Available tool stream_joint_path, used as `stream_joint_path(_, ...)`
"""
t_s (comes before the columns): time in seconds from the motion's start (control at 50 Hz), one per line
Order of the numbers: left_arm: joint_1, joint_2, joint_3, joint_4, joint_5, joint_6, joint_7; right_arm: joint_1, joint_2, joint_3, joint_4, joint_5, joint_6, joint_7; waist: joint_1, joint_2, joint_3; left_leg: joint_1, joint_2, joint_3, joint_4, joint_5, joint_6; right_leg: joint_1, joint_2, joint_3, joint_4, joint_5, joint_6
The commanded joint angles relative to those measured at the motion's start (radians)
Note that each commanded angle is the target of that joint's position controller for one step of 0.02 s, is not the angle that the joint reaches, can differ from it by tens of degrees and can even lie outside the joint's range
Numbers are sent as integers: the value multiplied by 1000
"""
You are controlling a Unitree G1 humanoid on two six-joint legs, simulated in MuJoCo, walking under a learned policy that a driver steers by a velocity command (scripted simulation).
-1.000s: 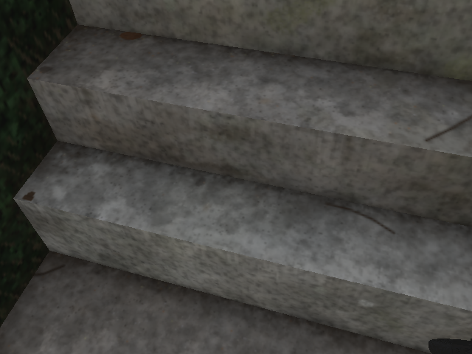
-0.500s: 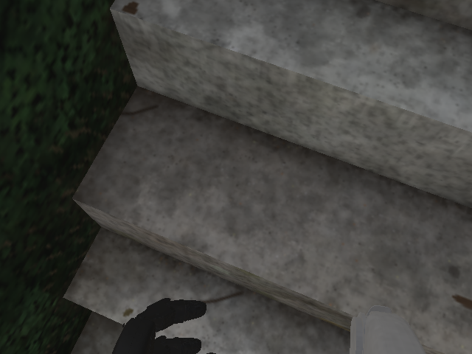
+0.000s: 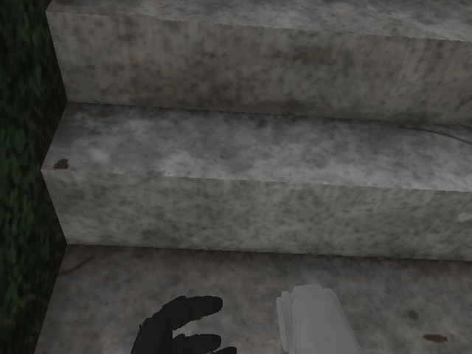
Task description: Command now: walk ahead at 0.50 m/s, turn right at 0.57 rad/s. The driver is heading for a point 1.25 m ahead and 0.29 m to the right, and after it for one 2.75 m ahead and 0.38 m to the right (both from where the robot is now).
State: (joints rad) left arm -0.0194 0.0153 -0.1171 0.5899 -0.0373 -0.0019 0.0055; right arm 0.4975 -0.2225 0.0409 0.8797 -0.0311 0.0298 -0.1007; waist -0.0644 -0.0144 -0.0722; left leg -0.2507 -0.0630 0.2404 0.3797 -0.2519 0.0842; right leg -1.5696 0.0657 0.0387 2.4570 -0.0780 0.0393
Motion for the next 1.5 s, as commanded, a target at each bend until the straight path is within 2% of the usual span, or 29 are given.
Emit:
stream_joint_path(0.02, -167, -68, -28, -107, -2, -28, -29, 146, -106, -30, -13, -7, 6, -15, -20, -9, 30, 363, 330, -349, -139, 86, -196, -381, -17, 23, 32, -16, -9)
stream_joint_path(0.28, -491, -97, -26, -194, -18, -35, -77, 324, -31, -1, 87, -5, 21, -42, -50, 35, 76, 232, 239, -119, -133, 843, -295, -148, 28, -186, -49, 24, -89)
stream_joint_path(0.34, -475, 51, 13, -246, 27, 6, -57, 247, -194, -5, -61, 12, 35, -96, 29, 260, -223, 24, 191, 21, -260, 2128, -353, 927, 158, -447, -791, -322, -123)
stream_joint_path(0.38, -152, 249, 111, -141, 53, 81, -24, 85, -412, -100, -107, 43, 35, -126, 173, 332, -302, 315, 286, -30, -35, 2960, -338, 1027, 241, -428, -1017, -810, -157)
stream_joint_path(0.4, -66, 313, 141, -116, 20, 75, -38, 33, -469, -146, -138, 82, 42, -131, 210, 116, -293, 385, 306, -88, 423, 2608, -296, 1056, 196, -259, -1334, -749, -226)
stream_joint_path(0.42, -102, 284, 126, -80, -25, 64, -50, 122, -361, -132, -160, 78, 22, -108, 167, -392, -346, -38, 49, -200, 1296, 669, -316, 1346, -38, 227, -1652, -346, -451)
stream_joint_path(0.46, 286, 283, 126, 48, 165, 12, 19, -484, -101, -56, -468, 26, -120, 73, 286, -349, -324, -895, -128, -483, 2157, -182, -127, 1491, -212, 927, -1947, -401, -582)
stream_joint_path(0.5, 425, 239, 163, 178, 68, -34, 64, -557, 90, -3, -505, -43, -136, 164, 163, 66, 40, -1124, -109, -440, 2192, -160, -55, 1386, -98, 787, -1984, -579, -425)
stream_joint_path(0.52, 274, 191, 153, 150, 48, -56, 68, -384, 127, 12, -448, -16, -121, 181, 23, 143, 88, -1014, -57, -457, 2107, -115, -45, 1273, -46, 646, -1963, -578, -375)
stream_joint_path(0.56, 69, 125, 134, 97, 55, -74, 33, -194, 111, -1, -412, 33, -103, 157, -139, 29, 185, -878, -29, -388, 2061, -89, -95, 978, 3, 483, -1955, -562, -371)
stream_joint_path(0.58, 46, 257, 151, 151, 29, -81, -25, -551, 213, 47, -518, 20, -166, 175, -37, -63, -79, -582, -81, -424, 2546, -800, -88, 866, -185, 626, -2195, 224, -334)
stream_joint_path(0.6, 40, 126, 185, 138, 44, -65, -15, -461, 48, -6, -504, 68, -157, 138, -36, -18, 134, -592, -15, -287, 1939, -656, -169, 755, 44, 472, -2058, -146, -289)
stream_joint_path(0.64, -18, 265, 253, 64, 24, -58, 15, -304, -12, -10, -359, 61, -152, 115, -82, 182, -88, -20, 64, -279, 1267, -431, -173, 641, 35, 214, -1957, 335, -196)
stream_joint_path(0.68, 12, 287, 323, 30, 18, -68, 31, -352, 31, -14, -324, 49, -114, 99, -61, 440, -131, 140, 112, -227, 780, 215, -178, 718, 33, 240, -1948, 19, -91)
stream_joint_path(0.74, 1, 137, 247, 12, -8, -16, 11, -319, -27, -62, -291, 65, -100, 26, -107, -135, 49, 39, 187, -444, 161, -64, -60, 893, 40, 367, -1742, -533, -106)
stream_joint_path(0.76, 97, 60, 210, 2, -7, -17, 10, -281, -34, -68, -206, 36, -105, 29, -62, -141, 47, 24, 297, -476, -38, 122, -45, 994, 58, 285, -1410, -544, -57)
stream_joint_path(0.78, 340, 20, 200, 43, -23, -38, -15, -297, -46, -49, -174, 4, -102, 27, 96, 91, -7, -1, 468, -627, 51, 541, 70, 996, 68, 224, -1087, -569, 16)
stream_joint_path(0.82, 413, 200, 224, 34, -45, 20, -22, -523, -126, -98, -230, 24, -90, 38, 221, 419, 56, -22, 631, -804, 33, -319, 195, 604, -29, 296, -517, -361, 85)
stream_joint_path(0.86, 456, 317, 245, 40, -2, 53, -43, -706, 12, -75, -316, 28, -74, 95, 276, 227, 75, 84, 539, -419, 231, -216, -10, 500, -53, 326, -433, -277, 103)
stream_joint_path(0.9, 359, 412, 266, -19, 24, 55, -49, -645, -57, -79, -329, -2, -50, 68, 324, 185, 156, 17, 554, -240, 204, -159, -16, 579, -106, 197, -557, -145, 122)
stream_joint_path(1.02, 271, 267, 175, -88, 56, 95, -1, -499, -106, -99, -376, 22, -25, 29, 181, 148, 89, -25, 553, 21, 354, -157, -97, 990, -274, -43, -1460, 152, -40)
stream_joint_path(1.12, 350, 271, 170, 85, 93, 14, -40, -366, -53, -89, -402, 104, 0, 82, 46, -234, 123, -77, 242, 6, 1351, -123, -118, 1333, -209, -161, -2387, 680, -171)
stream_joint_path(1.16, 606, 389, 172, 193, 54, -8, -55, -672, 115, -53, -446, 121, -49, 114, 145, -192, 104, -212, 101, -21, 1904, -660, -161, 1308, -335, 71, -2244, 1695, -62)
stream_joint_path(1.18, 630, 517, 209, 221, 104, -19, -83, -443, 121, -62, -380, 74, -77, 132, 82, -335, -8, -716, -61, -115, 2046, -719, -190, 1777, -273, -44, -1729, 1805, -109)
stream_joint_path(1.2, 782, 554, 237, 306, 71, -6, -73, -495, 68, -51, -361, 62, -111, 137, 201, -397, -120, -930, 8, -104, 1980, -691, -209, 1995, -244, 8, -1713, 1623, -149)
stream_joint_path(1.28, 1092, 202, 148, 531, 51, -25, 17, -1012, 294, 32, -464, 43, -98, 155, 434, -407, -222, -844, 99, 46, 1729, -671, -299, 1917, -178, 136, -2005, 896, -150)
stream_joint_path(1.38, 853, 239, 166, 557, -39, -52, 56, -1025, 394, 93, -526, 25, -96, 137, 259, -312, -253, -597, 170, -145, 1512, -617, -297, 1626, -340, 647, -2370, 516, -321)
stream_joint_path(1.42, 812, 172, 149, 570, -20, -51, 62, -977, 328, 74, -454, 32, -75, 117, 218, -127, -275, -481, 143, -140, 1342, -558, -268, 1633, -357, 541, -2381, 452, -315)
stream_joint_path(1.5, 782, 172, 125, 555, 8, -17, 43, -945, 290, 69, -377, 62, -30, 85, 144, -268, -133, -339, 76, -98, 1059, -557, -220, 1593, -329, 318, -2373, 479, -308)
